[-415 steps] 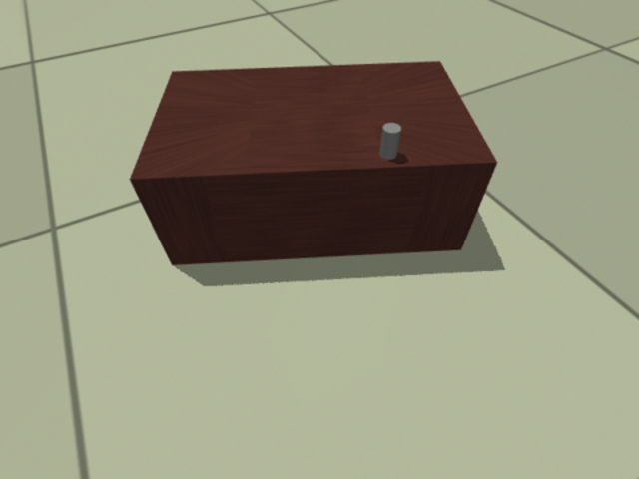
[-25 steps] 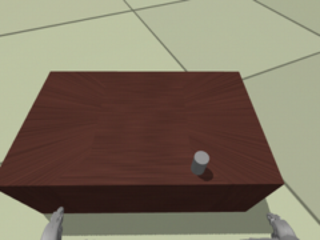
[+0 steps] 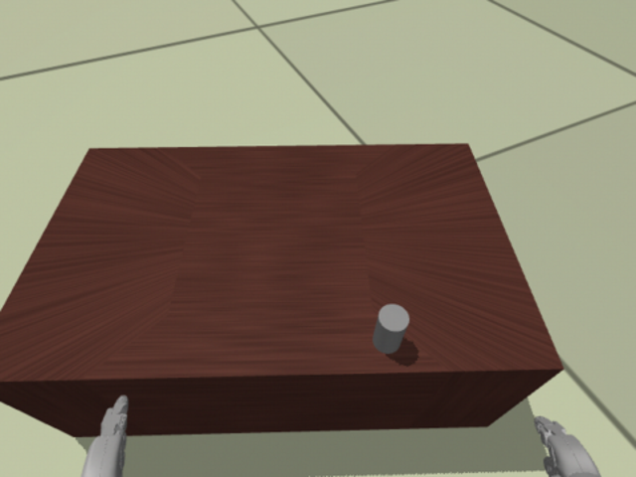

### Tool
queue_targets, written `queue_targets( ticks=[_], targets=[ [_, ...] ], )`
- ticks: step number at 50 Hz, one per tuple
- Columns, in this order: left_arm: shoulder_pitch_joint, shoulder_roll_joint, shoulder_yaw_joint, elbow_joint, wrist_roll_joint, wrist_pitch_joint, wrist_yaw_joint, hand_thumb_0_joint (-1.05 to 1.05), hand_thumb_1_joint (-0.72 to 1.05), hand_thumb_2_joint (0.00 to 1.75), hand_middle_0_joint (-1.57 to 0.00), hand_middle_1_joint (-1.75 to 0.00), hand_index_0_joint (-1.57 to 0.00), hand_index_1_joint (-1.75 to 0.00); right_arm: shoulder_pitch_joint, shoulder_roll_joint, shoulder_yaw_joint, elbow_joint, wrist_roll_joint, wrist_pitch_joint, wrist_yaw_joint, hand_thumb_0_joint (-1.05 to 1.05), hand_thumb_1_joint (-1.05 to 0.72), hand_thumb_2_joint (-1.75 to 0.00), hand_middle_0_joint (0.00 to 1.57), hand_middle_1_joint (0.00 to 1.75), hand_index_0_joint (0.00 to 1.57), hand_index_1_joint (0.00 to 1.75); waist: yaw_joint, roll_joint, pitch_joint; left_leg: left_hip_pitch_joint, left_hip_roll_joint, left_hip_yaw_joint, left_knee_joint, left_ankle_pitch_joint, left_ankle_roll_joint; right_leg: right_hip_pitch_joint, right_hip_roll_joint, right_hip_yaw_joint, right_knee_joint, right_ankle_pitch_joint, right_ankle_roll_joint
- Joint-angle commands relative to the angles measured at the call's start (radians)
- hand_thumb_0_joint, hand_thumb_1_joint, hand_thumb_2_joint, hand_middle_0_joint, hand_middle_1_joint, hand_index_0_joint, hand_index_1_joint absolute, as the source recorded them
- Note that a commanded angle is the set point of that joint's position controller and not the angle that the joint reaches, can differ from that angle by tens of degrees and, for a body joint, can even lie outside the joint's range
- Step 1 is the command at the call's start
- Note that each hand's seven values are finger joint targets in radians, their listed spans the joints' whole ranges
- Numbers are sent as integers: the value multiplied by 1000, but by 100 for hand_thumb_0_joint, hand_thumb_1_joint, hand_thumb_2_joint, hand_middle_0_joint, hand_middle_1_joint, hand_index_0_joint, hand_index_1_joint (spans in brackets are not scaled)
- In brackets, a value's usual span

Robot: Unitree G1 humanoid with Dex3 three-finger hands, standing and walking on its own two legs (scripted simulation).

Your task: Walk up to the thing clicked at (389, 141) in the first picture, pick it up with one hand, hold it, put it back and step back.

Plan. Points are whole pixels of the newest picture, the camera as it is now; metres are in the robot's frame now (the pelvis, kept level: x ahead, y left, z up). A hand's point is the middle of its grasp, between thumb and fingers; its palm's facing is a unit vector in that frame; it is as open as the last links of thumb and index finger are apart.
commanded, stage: go down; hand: right
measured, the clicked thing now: (389, 329) +0.43 -0.13 -0.24
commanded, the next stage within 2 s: none
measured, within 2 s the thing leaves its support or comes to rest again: neither
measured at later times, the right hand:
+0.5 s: hand (537, 468) +0.16 -0.25 -0.07, palm faces +0.10 +0.95 -0.31, open 17.3 cm
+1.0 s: hand (555, 352) +0.28 -0.29 -0.01, palm faces +0.10 +0.98 -0.16, open 17.4 cm
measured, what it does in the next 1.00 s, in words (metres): stands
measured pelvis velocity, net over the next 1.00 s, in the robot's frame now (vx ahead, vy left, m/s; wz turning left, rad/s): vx -0.01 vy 0.00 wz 0.01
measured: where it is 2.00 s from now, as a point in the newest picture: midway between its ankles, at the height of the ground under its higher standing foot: outside the picture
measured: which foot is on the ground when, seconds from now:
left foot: down 0.00-1.00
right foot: down 0.00-1.00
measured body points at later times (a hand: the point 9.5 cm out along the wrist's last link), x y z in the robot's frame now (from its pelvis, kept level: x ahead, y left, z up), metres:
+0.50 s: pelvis -0.01 +0.01 -0.01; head +0.01 +0.00 +0.44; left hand +0.15 +0.27 -0.06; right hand +0.15 -0.30 -0.05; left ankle +0.02 +0.13 -0.71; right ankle -0.04 -0.10 -0.71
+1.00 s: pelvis -0.01 +0.00 +0.00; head +0.02 +0.00 +0.45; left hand +0.13 +0.27 -0.06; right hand +0.27 -0.34 +0.00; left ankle +0.02 +0.13 -0.71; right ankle -0.04 -0.10 -0.71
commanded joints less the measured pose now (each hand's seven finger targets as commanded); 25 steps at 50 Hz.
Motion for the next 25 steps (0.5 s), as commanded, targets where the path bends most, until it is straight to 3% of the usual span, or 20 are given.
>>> queue_targets(
  ticks=[1, 2, 3, 4, 8, 9, 10, 12, 15, 16, 18, 20, 22, 23, 24, 25],
  targets=[
    [-3, 188, 93, -202, -2, -49, 12, 0, -54, 5, -6, -6, -5, -6, -21, -186, -85, -207, -14, -18, -4, 0, 51, -5, 4, 5, 5, 5, 14, 1, -155, 146, -21, 4, -30, 270, 31, 8, -10, 21, -90, 483, 33],
    [4, 164, 70, -192, -2, -49, 10, 0, -54, 5, -6, -6, -5, -6, -14, -185, -92, -201, -16, -17, -4, 0, 49, -5, 4, 5, 5, 5, 4, 7, -157, 149, -20, 3, -23, 273, 31, -3, -8, 21, -82, 484, 33],
    [-10, 184, 87, -231, -3, -53, 14, 0, -55, 5, -6, -6, -5, -6, -29, -187, -89, -239, -15, -20, -6, 0, 50, -4, 5, 5, 5, 5, 11, 13, -174, 151, -19, 2, -17, 282, 31, -3, -9, 23, -75, 492, 33],
    [13, 158, 68, -203, -2, -48, 13, 0, -55, 5, -6, -6, -5, -6, -16, -192, -104, -223, -16, -16, -8, 0, 52, -5, 4, 5, 5, 5, 4, 5, -154, 139, -17, -2, -18, 267, 31, -22, -5, 18, -71, 458, 31],
    [19, 170, 80, -264, 0, -52, 26, 0, -54, 5, -6, -6, -5, -6, 13, -183, -99, -288, -13, -11, -8, 0, 50, -4, 5, 5, 5, 5, -1, -15, -169, 120, -23, 4, -1, 219, 33, -28, -13, 32, -75, 446, 36],
    [35, 137, 49, -230, -1, -46, 23, 0, -54, 5, -6, -6, -5, -6, 47, -193, -113, -256, -12, -5, -8, 0, 50, -4, 5, 5, 5, 5, -14, -20, -134, 115, -20, 5, -7, 193, 31, -56, -8, 29, -74, 412, 35],
    [43, 149, 60, -263, -2, -47, 27, 0, -54, 5, -6, -6, -5, -6, 35, -198, -119, -288, -10, -1, -6, 0, 51, -4, 5, 5, 5, 5, -1, -6, -144, 110, -20, 3, -10, 191, 29, -62, -4, 25, -72, 384, 30],
    [13, 168, 71, -315, -2, -48, 33, 0, -54, 5, -6, -6, -5, -6, 34, -200, -116, -312, -7, 7, -7, 0, 51, -4, 4, 5, 5, 5, -5, 4, -135, 105, -19, 5, -12, 166, 27, -83, -5, 28, -75, 340, 27],
    [38, 157, 65, -301, -5, -43, 40, 0, -53, 4, -5, -5, -5, -5, 41, -206, -124, -311, -4, 17, 4, 0, 51, -5, 4, 5, 4, 5, -4, -6, -77, 66, -19, 0, -21, 86, 29, -117, 1, 26, -88, 216, 21],
    [74, 129, 46, -269, -6, -40, 38, 0, -53, 4, -5, -5, -5, -6, 48, -203, -123, -303, -3, 20, 11, 0, 50, -5, 4, 5, 4, 5, 0, -11, -67, 61, -18, 2, -24, 68, 28, -132, 4, 23, -88, 188, 19],
    [72, 158, 72, -328, -9, -45, 43, 0, -54, 4, -6, -6, -6, -6, -7, -225, -139, -347, -2, 20, 16, 0, 54, -5, 3, 6, 4, 6, 21, 3, -108, 65, -16, -3, -22, 92, 24, -114, 5, 22, -77, 202, 17],
    [42, 162, 51, -408, -10, -56, 53, 0, -53, 4, -5, -5, -6, -5, -83, -254, -160, -393, 5, 4, 16, 0, 55, -5, 3, 6, 4, 6, 22, 19, -152, 89, -14, -3, -10, 137, 23, -92, 0, 31, -65, 259, 18],
    [79, 124, 14, -374, -12, -60, 65, 0, -53, 4, -5, -5, -6, -5, -154, -284, -187, -392, 9, -22, 18, 0, 56, -5, 3, 6, 4, 6, 29, -11, -116, 68, -10, -13, -17, 104, 20, -103, 2, 25, -63, 208, 14],
    [72, 91, -28, -371, -14, -63, 68, 0, -54, 4, -5, -5, -5, -5, -183, -290, -201, -360, 17, -38, 24, 0, 56, -5, 4, 6, 4, 6, 26, 6, -97, 64, -6, -20, -30, 60, 17, -116, 3, 23, -62, 150, 9],
    [79, 78, -29, -359, -14, -68, 74, 0, -55, 5, -5, -5, -5, -6, -208, -291, -210, -348, 21, -55, 32, 0, 55, -5, 4, 6, 4, 6, 29, -2, -112, 72, -2, -27, -34, 54, 16, -115, 4, 21, -64, 137, 8],
    [73, 104, -9, -370, -14, -74, 81, 0, -54, 5, -5, -5, -5, -5, -234, -316, -236, -332, 29, -67, 37, 0, 57, -5, 3, 6, 4, 6, 31, -3, -125, 73, -1, -29, -38, 58, 14, -108, 4, 22, -65, 137, 7]
  ],
)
